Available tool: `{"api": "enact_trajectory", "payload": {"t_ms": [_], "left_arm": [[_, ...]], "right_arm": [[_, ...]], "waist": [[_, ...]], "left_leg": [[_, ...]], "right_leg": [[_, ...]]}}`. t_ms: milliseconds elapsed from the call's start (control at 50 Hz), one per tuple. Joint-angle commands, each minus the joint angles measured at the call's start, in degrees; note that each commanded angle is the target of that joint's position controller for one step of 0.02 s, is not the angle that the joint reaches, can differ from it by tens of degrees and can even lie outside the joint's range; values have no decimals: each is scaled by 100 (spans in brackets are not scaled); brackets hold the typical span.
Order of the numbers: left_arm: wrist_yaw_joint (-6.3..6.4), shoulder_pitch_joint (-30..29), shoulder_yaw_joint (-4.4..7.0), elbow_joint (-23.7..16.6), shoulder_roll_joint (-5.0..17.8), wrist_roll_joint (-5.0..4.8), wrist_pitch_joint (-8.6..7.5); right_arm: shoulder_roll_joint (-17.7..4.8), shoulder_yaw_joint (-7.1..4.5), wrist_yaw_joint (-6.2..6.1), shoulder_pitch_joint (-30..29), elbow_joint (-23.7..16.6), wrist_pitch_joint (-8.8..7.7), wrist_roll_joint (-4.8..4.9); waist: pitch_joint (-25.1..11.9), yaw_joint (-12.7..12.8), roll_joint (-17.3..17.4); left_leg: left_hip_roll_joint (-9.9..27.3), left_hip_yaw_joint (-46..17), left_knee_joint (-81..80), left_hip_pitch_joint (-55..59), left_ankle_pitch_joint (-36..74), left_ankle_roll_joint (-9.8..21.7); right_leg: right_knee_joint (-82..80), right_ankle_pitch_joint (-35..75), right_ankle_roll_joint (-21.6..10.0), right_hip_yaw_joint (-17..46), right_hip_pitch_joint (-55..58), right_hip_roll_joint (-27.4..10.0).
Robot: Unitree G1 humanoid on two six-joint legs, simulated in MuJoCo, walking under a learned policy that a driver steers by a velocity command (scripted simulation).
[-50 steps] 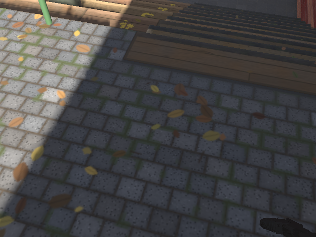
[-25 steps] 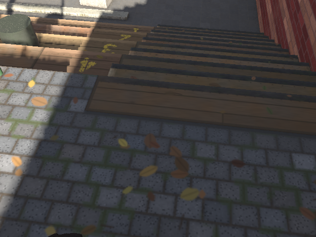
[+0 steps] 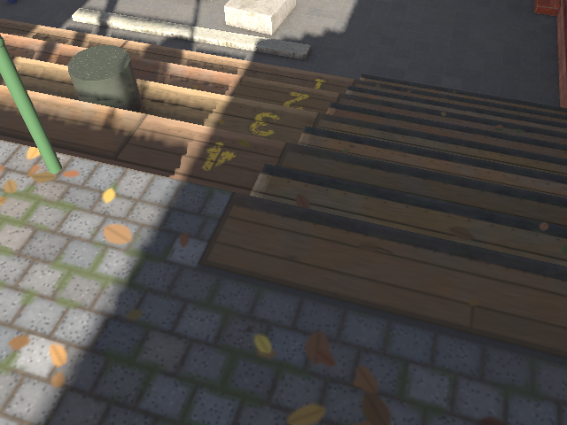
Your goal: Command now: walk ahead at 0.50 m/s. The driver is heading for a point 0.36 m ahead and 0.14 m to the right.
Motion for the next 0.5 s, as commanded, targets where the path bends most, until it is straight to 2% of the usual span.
{"api": "enact_trajectory", "payload": {"t_ms": [20, 40, 60, 80, 100, 120, 140, 160, 180, 200, 220, 260, 320, 360, 400, 460, 500], "left_arm": [[56, 225, 229, -79, 1001, -37, 44], [64, 143, 247, -93, 1046, -39, 68], [62, 38, 254, -118, 1075, -50, 90], [54, -61, 210, -152, 972, -44, 116], [44, -86, 114, -298, 772, 32, 109], [10, 596, -90, -361, 14, 31, -6], [-16, 426, 7, -273, 482, -109, -135], [-18, -60, 120, -421, 848, -246, -178], [16, -376, 129, -499, 853, -230, -172], [59, -528, 167, -521, 787, -163, -124], [72, -414, 206, -484, 703, -142, -26], [57, -225, 192, -459, 414, -157, 140], [62, -548, 227, -644, 388, -109, 252], [28, -796, 243, -756, 388, -74, 244], [-25, -1100, 204, -872, 296, -6, 200], [-122, -1702, 79, -1091, 70, 82, 165], [-178, -1854, 62, -1192, 113, 75, 172]], "right_arm": [[-443, -58, 107, -687, -560, -143, 29], [-537, -93, 121, -499, -532, -158, 31], [-675, -167, 111, -116, -447, -177, 13], [-911, -308, 75, 779, -178, -188, -4], [-1337, -445, 9, 1900, 59, -197, -91], [-1783, -530, -8, 2327, 169, -159, -154], [-1284, -384, -9, 2360, 134, -157, -114], [-992, -294, -31, 1906, 85, -175, -85], [-799, -228, -36, 1462, -3, -191, -91], [-628, -185, -20, 1127, -17, -214, -129], [-467, -136, -8, 937, -8, -243, -179], [-459, -152, -10, 900, 73, -273, -203], [-665, -222, -106, 1018, 173, -292, -222], [-717, -239, -172, 1125, 218, -269, -229], [-732, -220, -216, 1120, 242, -229, -227], [-819, -215, -277, 1360, 344, -136, -153], [-907, -230, -279, 1546, 456, -53, -84]], "waist": [[470, -93, -657], [350, -229, -721], [109, -473, -771], [-404, -917, -680], [-1263, -1302, -236], [-2027, -972, 1223], [-2245, -1147, 1076], [-1371, -1091, 771], [-880, -918, 365], [-517, -746, 182], [-334, -545, 285], [-178, -381, 330], [74, -347, 128], [153, -390, 78], [296, -411, 18], [328, -614, -10], [243, -667, 75]], "left_leg": [[-79, 29, -314, -233, -450, 177], [-178, 103, -379, 129, -644, 256], [-364, 239, -473, 846, -753, 347], [-519, 338, -564, 2089, -650, 492], [327, -550, -322, 3969, -475, 828], [1782, -3179, -869, 5954, -1325, 1647], [1894, -3994, -1399, 5920, -1896, 1670], [1716, -3061, -1472, 5223, -1821, 1363], [1504, -2273, -1624, 4364, -1490, 1156], [1305, -1755, -1863, 3605, -1267, 1027], [1107, -1289, -2076, 3119, -1090, 920], [1012, -767, -2381, 2676, -853, 922], [1005, -170, -2581, 2656, -394, 938], [971, 157, -2618, 2828, -205, 894], [787, 617, -2509, 2699, 732, 814], [723, 990, -2234, 2759, 1699, 762], [865, 946, -1914, 3225, 2022, 773]], "right_leg": [[47, 2138, -831, 766, 256, -1842], [260, 2649, -768, 747, 309, -1857], [733, 3552, -695, 716, 223, -1767], [1719, 4132, -559, 552, -80, -1469], [3388, 2988, -357, 331, -1265, -1110], [5539, -649, 31, 226, -3597, -38], [6392, -1745, -24, 1146, -4203, -118], [6618, -1381, -94, 1137, -4625, -417], [6410, -830, -112, 975, -4495, -742], [6069, -442, -107, 941, -4243, -926], [5844, -188, -120, 991, -3909, -1076], [5633, 35, -116, 983, -3635, -1150], [5193, 664, -33, 1073, -4109, -1156], [4676, 1220, 25, 1099, -4368, -1105], [3812, 1690, 61, 873, -4088, -972], [2806, 2049, 69, 317, -3549, -761], [2444, 1834, 19, 239, -3474, -652]]}}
